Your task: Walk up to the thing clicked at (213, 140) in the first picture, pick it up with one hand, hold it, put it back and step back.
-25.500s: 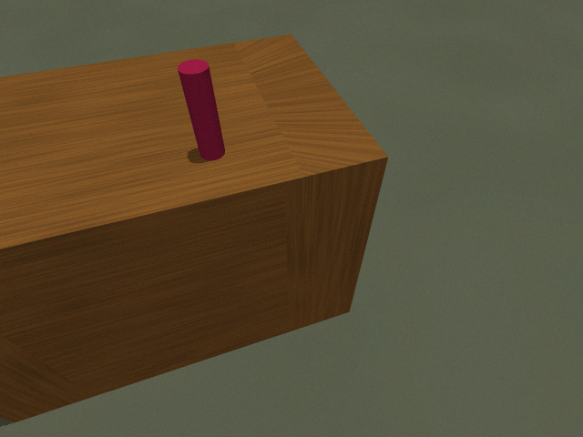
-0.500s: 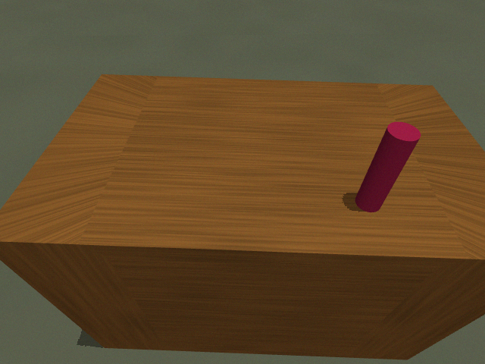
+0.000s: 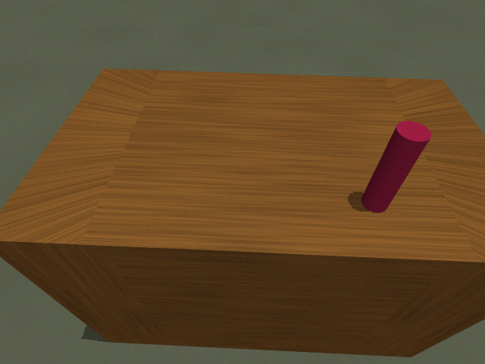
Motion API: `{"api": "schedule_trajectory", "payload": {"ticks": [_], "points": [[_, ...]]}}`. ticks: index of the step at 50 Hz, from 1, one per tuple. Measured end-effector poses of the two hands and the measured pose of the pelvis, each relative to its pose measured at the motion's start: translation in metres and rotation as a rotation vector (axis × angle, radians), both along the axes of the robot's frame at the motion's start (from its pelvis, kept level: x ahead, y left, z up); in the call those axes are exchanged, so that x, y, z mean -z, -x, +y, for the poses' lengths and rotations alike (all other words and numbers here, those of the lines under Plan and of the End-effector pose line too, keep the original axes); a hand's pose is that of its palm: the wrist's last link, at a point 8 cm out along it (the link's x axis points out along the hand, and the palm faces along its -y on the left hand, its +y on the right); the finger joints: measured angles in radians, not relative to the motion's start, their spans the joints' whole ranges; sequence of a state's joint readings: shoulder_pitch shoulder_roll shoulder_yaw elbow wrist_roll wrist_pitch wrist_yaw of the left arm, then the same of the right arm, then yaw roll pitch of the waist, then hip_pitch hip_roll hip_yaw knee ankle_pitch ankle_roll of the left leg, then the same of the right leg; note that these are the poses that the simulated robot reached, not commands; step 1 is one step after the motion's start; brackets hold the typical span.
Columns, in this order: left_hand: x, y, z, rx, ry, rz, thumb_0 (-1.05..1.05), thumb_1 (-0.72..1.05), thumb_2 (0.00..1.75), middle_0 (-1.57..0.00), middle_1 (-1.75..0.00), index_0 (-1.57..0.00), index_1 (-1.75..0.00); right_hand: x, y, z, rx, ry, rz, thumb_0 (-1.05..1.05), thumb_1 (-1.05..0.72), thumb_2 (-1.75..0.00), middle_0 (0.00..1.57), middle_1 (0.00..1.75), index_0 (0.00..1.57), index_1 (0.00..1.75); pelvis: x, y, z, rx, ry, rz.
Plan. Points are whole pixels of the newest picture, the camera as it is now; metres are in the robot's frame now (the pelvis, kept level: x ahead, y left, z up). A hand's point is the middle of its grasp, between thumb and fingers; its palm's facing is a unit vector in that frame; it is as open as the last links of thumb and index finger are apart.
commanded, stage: home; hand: right
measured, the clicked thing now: (391, 171) +0.45 -0.26 +0.07
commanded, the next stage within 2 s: stand in 0.72 s
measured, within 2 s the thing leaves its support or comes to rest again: neither
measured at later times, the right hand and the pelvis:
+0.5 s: hand out of the picture +0.08 -0.25 -0.15, palm faces -0.04 +0.93 -0.36, open 17.3 cm; pelvis +0.00 +0.01 +0.00, yaw +0 degrees
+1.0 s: hand out of the picture +0.07 -0.25 -0.16, palm faces -0.04 +0.93 -0.36, open 15.7 cm; pelvis +0.00 +0.01 +0.00, yaw +0 degrees
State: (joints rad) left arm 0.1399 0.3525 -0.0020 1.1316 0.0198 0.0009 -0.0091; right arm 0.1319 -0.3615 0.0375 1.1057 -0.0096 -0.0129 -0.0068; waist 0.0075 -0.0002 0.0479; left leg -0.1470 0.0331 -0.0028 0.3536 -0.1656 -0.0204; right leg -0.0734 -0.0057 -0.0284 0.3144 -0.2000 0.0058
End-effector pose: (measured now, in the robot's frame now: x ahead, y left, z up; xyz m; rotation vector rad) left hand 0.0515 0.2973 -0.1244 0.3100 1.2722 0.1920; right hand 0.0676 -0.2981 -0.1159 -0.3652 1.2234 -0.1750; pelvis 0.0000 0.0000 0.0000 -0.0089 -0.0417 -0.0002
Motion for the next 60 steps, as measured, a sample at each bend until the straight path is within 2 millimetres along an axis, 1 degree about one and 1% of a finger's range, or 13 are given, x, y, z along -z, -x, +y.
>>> {"api": "schedule_trajectory", "payload": {"ticks": [7,13,29,44,47,51,56,60], "points": [[-0.001,-0.014,0.002,0.008,0.001,-0.027,0.00,0.90,0.90,-0.21,-0.30,-0.20,-0.30,-0.003,-0.010,0.002,0.000,0.003,-0.023,0.00,0.51,-0.07,0.06,0.06,0.06,0.06,0.000,-0.003,0.002,0.001,0.000,-0.002],[-0.002,-0.018,0.003,0.011,0.001,-0.036,0.00,0.90,0.90,-0.21,-0.30,-0.20,-0.30,-0.003,-0.012,0.004,0.005,0.003,-0.029,0.00,0.52,-0.07,0.06,0.06,0.06,0.06,-0.001,-0.004,0.005,0.003,-0.001,-0.004],[-0.001,-0.007,0.008,0.003,-0.002,-0.006,0.00,0.90,0.90,-0.21,-0.30,-0.20,-0.30,0.000,0.000,0.008,0.023,-0.002,0.002,0.00,0.52,-0.06,0.06,0.06,0.06,0.06,-0.001,-0.003,0.008,0.002,-0.003,-0.003],[-0.002,-0.002,0.008,0.002,-0.003,-0.004,0.00,0.90,0.90,-0.21,-0.30,-0.20,-0.30,0.002,0.004,0.009,0.031,-0.010,0.007,0.00,0.50,-0.08,0.07,0.07,0.07,0.07,-0.001,-0.001,0.009,-0.001,-0.004,-0.002],[-0.001,-0.001,0.008,0.001,-0.003,0.002,0.00,0.90,0.90,-0.21,-0.30,-0.20,-0.30,0.002,0.004,0.008,0.032,-0.010,0.012,0.00,0.43,-0.14,0.11,0.12,0.11,0.12,-0.001,-0.001,0.008,-0.002,-0.005,0.001],[-0.001,-0.002,0.007,-0.001,-0.003,0.004,0.00,0.90,0.90,-0.21,-0.30,-0.20,-0.30,0.002,0.004,0.008,0.031,-0.010,0.019,0.00,0.25,-0.32,0.15,0.20,0.15,0.20,-0.001,-0.003,0.008,-0.002,-0.005,0.003],[-0.002,-0.005,0.006,0.000,-0.004,-0.001,0.00,0.90,0.90,-0.21,-0.30,-0.20,-0.30,0.002,0.002,0.007,0.030,-0.010,0.017,0.00,-0.06,-0.60,0.19,0.26,0.18,0.26,-0.001,-0.004,0.008,-0.003,-0.004,0.002],[-0.002,-0.008,0.006,0.002,-0.004,-0.007,0.00,0.90,0.90,-0.21,-0.30,-0.20,-0.30,0.002,-0.001,0.008,0.027,-0.011,0.013,0.00,-0.35,-0.75,0.20,0.28,0.19,0.28,-0.001,-0.004,0.007,-0.003,-0.004,0.003]]}}
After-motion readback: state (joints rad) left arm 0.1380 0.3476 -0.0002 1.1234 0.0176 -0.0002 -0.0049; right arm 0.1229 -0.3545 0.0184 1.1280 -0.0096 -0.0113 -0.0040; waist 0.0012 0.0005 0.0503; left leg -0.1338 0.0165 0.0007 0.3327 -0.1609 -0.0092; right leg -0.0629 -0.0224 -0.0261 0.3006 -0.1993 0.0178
